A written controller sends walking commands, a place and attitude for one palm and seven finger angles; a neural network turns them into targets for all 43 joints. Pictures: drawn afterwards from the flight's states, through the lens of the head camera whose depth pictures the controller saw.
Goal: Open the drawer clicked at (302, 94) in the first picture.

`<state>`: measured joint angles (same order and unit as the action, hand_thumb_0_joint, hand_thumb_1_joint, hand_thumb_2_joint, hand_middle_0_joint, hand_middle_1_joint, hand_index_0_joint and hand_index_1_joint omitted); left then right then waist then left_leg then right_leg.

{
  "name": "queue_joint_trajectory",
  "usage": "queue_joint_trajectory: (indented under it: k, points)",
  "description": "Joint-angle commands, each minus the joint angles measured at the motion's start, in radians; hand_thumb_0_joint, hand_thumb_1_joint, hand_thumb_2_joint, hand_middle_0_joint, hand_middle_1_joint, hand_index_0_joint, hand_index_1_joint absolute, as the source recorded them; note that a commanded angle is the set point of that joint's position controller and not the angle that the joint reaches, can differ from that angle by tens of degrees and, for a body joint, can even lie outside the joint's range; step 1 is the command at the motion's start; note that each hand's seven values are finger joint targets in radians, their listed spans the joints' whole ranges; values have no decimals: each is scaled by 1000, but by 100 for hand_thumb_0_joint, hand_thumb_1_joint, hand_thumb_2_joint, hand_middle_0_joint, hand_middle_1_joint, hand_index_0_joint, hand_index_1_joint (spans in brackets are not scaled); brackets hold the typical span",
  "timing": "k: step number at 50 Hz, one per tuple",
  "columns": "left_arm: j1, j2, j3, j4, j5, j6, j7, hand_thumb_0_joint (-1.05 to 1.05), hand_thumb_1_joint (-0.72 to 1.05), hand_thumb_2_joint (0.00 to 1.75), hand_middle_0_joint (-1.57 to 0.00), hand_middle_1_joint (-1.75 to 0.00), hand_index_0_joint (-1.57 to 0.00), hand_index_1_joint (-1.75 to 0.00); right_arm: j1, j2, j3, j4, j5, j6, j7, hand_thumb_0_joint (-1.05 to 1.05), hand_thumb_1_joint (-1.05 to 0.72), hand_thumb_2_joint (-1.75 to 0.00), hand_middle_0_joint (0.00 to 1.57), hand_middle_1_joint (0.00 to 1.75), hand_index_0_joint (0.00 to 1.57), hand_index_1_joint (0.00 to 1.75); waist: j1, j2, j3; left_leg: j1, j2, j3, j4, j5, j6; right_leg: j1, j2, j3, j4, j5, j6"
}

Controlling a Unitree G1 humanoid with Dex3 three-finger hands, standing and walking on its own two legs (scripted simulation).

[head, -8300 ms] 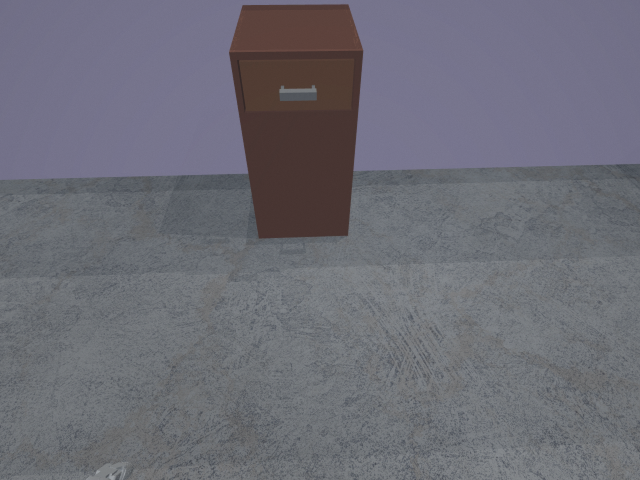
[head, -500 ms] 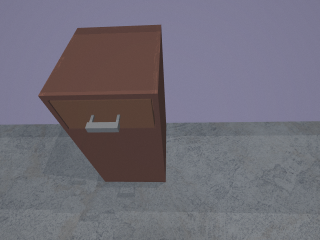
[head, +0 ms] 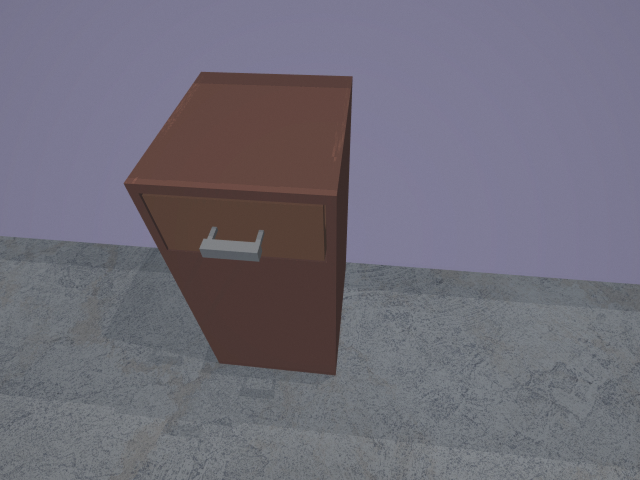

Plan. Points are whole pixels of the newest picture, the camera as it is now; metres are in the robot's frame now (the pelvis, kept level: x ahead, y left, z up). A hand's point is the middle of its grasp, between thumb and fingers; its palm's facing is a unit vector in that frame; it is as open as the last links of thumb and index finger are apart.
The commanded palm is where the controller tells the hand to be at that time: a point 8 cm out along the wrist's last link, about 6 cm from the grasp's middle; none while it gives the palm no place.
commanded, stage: come to a stop and stand still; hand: left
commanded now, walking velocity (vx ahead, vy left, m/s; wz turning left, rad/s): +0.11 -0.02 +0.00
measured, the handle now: (234, 241) +0.54 +0.24 -0.09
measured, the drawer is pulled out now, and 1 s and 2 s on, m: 0.00 0.00 0.00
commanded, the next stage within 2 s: look again from close up in 0.74 s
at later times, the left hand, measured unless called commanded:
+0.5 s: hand out of the picture +0.04 +0.17 -0.18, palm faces +0.05 -0.97 -0.22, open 7.3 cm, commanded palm none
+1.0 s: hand out of the picture +0.00 +0.15 -0.19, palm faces +0.05 -0.99 -0.16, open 7.4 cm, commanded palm none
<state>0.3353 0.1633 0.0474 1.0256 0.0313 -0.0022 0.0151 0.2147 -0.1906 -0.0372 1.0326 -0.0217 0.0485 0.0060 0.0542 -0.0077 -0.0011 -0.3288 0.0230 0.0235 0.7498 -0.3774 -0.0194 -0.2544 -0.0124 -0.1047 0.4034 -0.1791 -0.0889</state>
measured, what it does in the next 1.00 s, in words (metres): steps on the spot: left foot, then right foot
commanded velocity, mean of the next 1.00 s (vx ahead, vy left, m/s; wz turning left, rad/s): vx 0.01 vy -0.03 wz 0.00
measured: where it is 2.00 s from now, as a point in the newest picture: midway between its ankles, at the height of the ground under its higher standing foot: outside the picture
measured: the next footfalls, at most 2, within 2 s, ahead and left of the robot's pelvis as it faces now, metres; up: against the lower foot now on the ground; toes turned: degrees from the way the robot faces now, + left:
left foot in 0.12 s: +0.05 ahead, +0.14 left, +0.00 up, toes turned -8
right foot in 0.40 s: +0.08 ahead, -0.09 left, +0.00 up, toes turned -3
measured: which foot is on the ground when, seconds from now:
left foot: up 0.00-0.10, down 0.12-1.00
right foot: down 0.00-0.12, up 0.14-0.38, down 0.40-1.00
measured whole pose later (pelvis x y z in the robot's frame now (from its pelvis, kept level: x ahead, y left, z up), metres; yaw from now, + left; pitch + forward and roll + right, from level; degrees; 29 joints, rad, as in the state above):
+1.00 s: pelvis +0.03 +0.01 -0.01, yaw +1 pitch +0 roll -2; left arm 0.35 0.08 -0.01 1.12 0.02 -0.04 0.05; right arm 0.26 -0.18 -0.03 1.05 0.00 0.00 -0.03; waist 0.00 0.06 0.04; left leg -0.22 0.05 0.04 0.56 -0.35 0.00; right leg -0.23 0.05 -0.09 0.48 -0.25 -0.05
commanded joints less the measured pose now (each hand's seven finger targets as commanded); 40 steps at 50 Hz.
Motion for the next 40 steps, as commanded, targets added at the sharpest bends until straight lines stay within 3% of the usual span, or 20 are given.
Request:
queue_joint_trajectory:
  k: [1, 3, 4, 5, 6, 7, 9, 11, 14, 16, 18, 20, 21, 22, 23, 25, 27, 30, 34, 40]
  points:
    - [-13, 167, 30, -35, -2, -11, 8, 0, 90, 90, -20, -30, -20, -30, 125, -22, 9, -25, 0, -34, -4, 0, -90, -90, 20, 30, 20, 30, -58, -138, 18, 138, -27, 37, -186, 38, 25, -95, -216, 275, -254, -355, -59]
    - [-16, 140, 22, -19, -8, -4, 4, 0, 90, 90, -20, -30, -20, -30, 222, -11, 17, 19, 2, -48, -14, 0, -90, -90, 20, 30, 20, 30, -88, -69, 14, 301, -28, 47, -358, 82, 37, -183, -145, 206, -169, -389, -7]
    - [-8, 101, 10, -15, -12, -3, 1, 0, 90, 90, -20, -30, -20, -30, 253, -38, 14, 31, -2, -56, -22, 0, -90, -90, 20, 30, 20, 30, -94, 34, 32, 295, 39, -29, -439, 12, 53, -206, -90, 157, -46, -363, 15]
    - [22, 44, -3, -20, -14, -4, -4, 0, 90, 90, -20, -30, -20, -30, 264, -94, 3, 22, -10, -62, -26, 0, -90, -90, 20, 30, 20, 30, -88, 230, 53, 258, 208, -273, -572, -182, 114, -281, -10, 72, 163, -322, 41]
    - [10, 26, -8, -36, -8, -9, -5, 0, 90, 90, -20, -30, -20, -30, 251, -132, -1, -2, -10, -59, -32, 0, -90, -90, 20, 30, 20, 30, -87, 267, 112, 177, 328, -412, -664, -274, 192, -347, 14, 14, 308, -318, 55]
    - [-20, 31, -2, -50, -4, -9, -9, 0, 90, 90, -20, -30, -20, -30, 230, -135, -2, -17, -16, -56, -37, 0, -90, -90, 20, 30, 20, 30, -85, 171, 159, 63, 349, -413, -676, -265, 235, -328, -7, 55, 429, -279, 55]
    - [3, 22, 0, -3, 5, -6, -18, 0, 90, 90, -20, -30, -20, -30, 142, -66, 24, -4, -10, -75, -43, 0, -90, -90, 20, 30, 20, 30, -37, 172, 156, 22, 245, -287, -648, -86, 193, -268, -33, 102, 522, -179, 57]
    - [32, 11, -3, 9, 0, -8, -22, 0, 90, 90, -20, -30, -20, -30, 135, -45, 32, -8, -6, -89, -45, 0, -90, -90, 20, 30, 20, 30, -26, 139, 141, 29, 199, -191, -608, 118, 172, -236, -29, 91, 537, -132, 68]
    - [4, -10, -14, 11, -11, -14, -14, 0, 90, 90, -20, -30, -20, -30, 192, -50, 32, 23, -9, -97, -54, 0, -90, -90, 20, 30, 20, 30, -46, 148, 94, 127, 196, -132, -502, 502, 182, -180, -28, 67, 388, -188, 82]
    - [-15, -15, -15, 10, -16, -19, -8, 0, 90, 90, -20, -30, -20, -30, 222, -53, 29, 43, -11, -93, -57, 0, -90, -90, 20, 30, 20, 30, -55, 142, 89, 139, 196, -115, -445, 597, 175, -106, -19, 52, 244, -193, 81]
    - [49, 1, -10, 47, -20, -31, -3, 0, 90, 90, -20, -30, -20, -30, 227, -49, 26, 61, -3, -87, -58, 0, -90, -90, 20, 30, 20, 30, -27, 98, 42, 128, 148, -84, -343, 516, 118, 47, -21, 58, 27, -3, 82]
    - [114, 72, -3, 83, -23, -44, 7, 0, 90, 90, -20, -30, -20, -30, 245, 10, 37, 56, 12, -89, -50, 0, -90, -90, 20, 30, 20, 30, -28, -68, -24, -38, 55, -20, -295, 163, 44, 274, -168, 243, 23, 330, 31]
    - [121, 98, -5, 95, -25, -43, 7, 0, 90, 90, -20, -30, -20, -30, 254, 26, 37, 65, 13, -87, -47, 0, -90, -90, 20, 30, 20, 30, -36, -116, -11, -52, 16, 8, -285, 4, 28, 270, -231, 266, 18, 411, -6]
    - [116, 97, -7, 99, -24, -44, 9, 0, 90, 90, -20, -30, -20, -30, 249, 38, 35, 72, 12, -80, -48, 0, -90, -90, 20, 30, 20, 30, -41, -163, -25, -13, 14, 24, -240, 10, 22, 252, -235, 271, 3, 496, -21]
    - [102, 91, -6, 103, -26, -50, 12, 0, 90, 90, -20, -30, -20, -30, 247, 34, 33, 81, 12, -73, -51, 0, -90, -90, 20, 30, 20, 30, -46, -250, -39, 18, 27, 26, -197, -14, 17, 237, -226, 263, -19, 572, -23]
    - [54, 58, -18, 97, -26, -44, 20, 0, 90, 90, -20, -30, -20, -30, 264, 47, 33, 100, 13, -66, -53, 0, -90, -90, 20, 30, 20, 30, -64, -178, -11, 55, 44, 9, -220, 6, 17, 191, -208, 216, -21, 568, -35]
    - [22, 37, -24, 92, -30, -37, 19, 0, 90, 90, -20, -30, -20, -30, 273, 56, 39, 129, 12, -68, -52, 0, -90, -90, 20, 30, 20, 30, -71, -47, 29, 132, 63, -9, -329, 210, 26, 100, -149, 166, -8, 385, -12]
    - [20, 17, -25, 92, -29, -29, 18, 0, 90, 90, -20, -30, -20, -30, 246, 43, 40, 134, 7, -72, -54, 0, -90, -90, 20, 30, 20, 30, -53, 69, 80, 132, 97, -20, -375, 307, 34, 81, -80, 133, -10, 214, 20]
    - [43, 26, -25, 109, -27, -32, 19, 0, 90, 90, -20, -30, -20, -30, 232, 33, 39, 126, 6, -71, -60, 0, -90, -90, 20, 30, 20, 30, -52, 37, 59, 157, 96, -4, -374, 328, 29, 116, -89, 136, -10, 310, 24]
    - [51, 29, -28, 116, -23, -33, 20, 0, 90, 90, -20, -30, -20, -30, 211, 22, 38, 114, 9, -68, -61, 0, -90, -90, 20, 30, 20, 30, -58, -6, 54, 175, 93, 2, -386, 293, 24, 129, -90, 140, -20, 336, 28]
